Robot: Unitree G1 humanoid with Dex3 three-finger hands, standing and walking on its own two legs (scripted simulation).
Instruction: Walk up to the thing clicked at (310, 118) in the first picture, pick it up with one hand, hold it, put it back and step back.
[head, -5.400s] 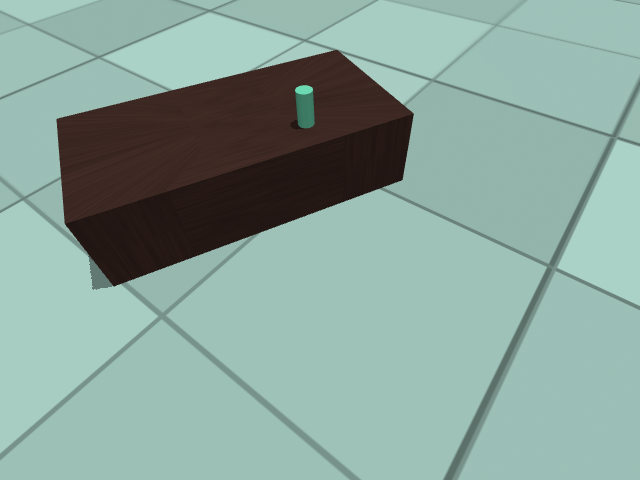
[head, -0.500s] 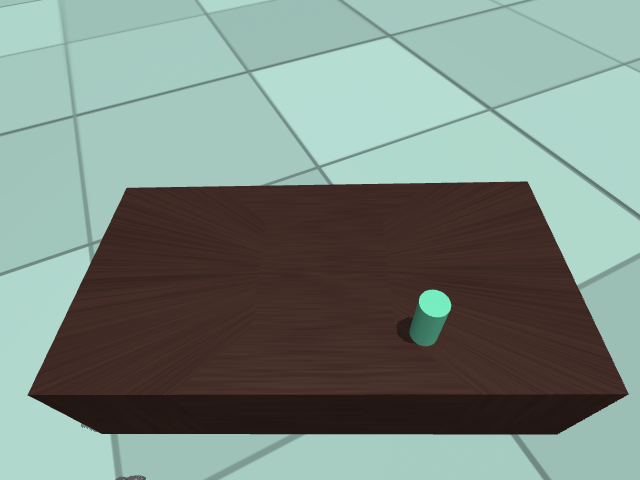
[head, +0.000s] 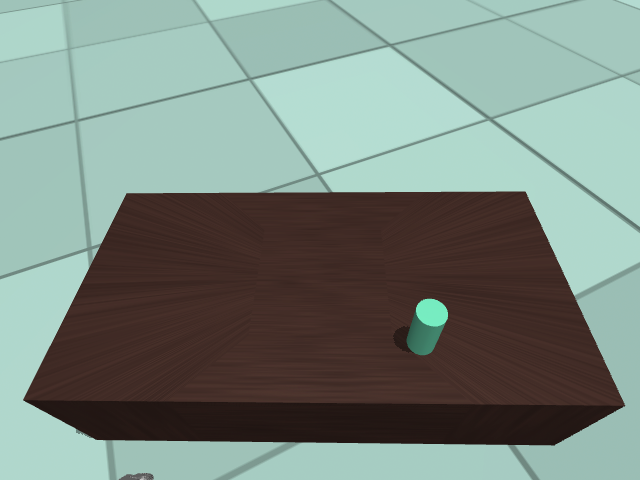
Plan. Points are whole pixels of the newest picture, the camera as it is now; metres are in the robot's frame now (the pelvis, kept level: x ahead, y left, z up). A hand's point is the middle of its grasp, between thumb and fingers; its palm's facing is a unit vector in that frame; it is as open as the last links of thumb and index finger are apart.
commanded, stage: stand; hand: right
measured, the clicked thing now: (425, 328) +0.49 -0.20 -0.35
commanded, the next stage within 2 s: go down in 1.96 s
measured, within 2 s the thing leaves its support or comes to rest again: neither
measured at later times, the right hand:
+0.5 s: hand out of the picture +0.08 -0.26 -0.16, palm faces -0.02 +0.95 -0.32, open 7.4 cm
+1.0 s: hand out of the picture +0.07 -0.27 -0.16, palm faces -0.03 +0.95 -0.32, open 7.4 cm
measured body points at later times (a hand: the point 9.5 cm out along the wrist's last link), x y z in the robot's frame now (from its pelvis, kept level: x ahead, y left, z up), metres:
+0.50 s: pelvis +0.00 -0.01 +0.00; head +0.01 -0.01 +0.45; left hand +0.07 +0.29 -0.13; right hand +0.08 -0.31 -0.13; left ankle -0.02 +0.12 -0.75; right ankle +0.02 -0.14 -0.75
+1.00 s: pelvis +0.00 -0.02 +0.00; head +0.01 -0.02 +0.45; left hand +0.07 +0.29 -0.13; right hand +0.07 -0.32 -0.14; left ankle -0.02 +0.12 -0.75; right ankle +0.02 -0.14 -0.75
